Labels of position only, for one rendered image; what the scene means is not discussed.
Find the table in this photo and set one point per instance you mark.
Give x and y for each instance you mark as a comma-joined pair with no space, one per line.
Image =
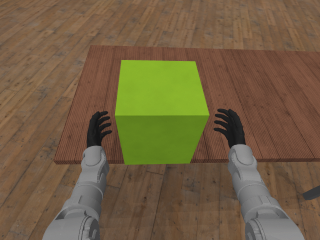
275,93

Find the robot left hand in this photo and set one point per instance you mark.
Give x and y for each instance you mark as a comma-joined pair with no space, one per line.
94,135

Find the carton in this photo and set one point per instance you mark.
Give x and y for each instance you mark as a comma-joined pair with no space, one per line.
160,112

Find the right robot forearm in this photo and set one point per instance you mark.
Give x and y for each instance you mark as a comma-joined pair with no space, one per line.
250,189

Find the left robot forearm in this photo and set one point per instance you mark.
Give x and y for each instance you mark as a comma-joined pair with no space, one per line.
89,190

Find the left robot upper arm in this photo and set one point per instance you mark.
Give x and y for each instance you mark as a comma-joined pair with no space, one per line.
74,228

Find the robot right hand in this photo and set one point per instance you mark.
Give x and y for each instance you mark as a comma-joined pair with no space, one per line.
234,132

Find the right robot upper arm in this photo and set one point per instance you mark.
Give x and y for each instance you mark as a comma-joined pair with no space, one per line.
271,229

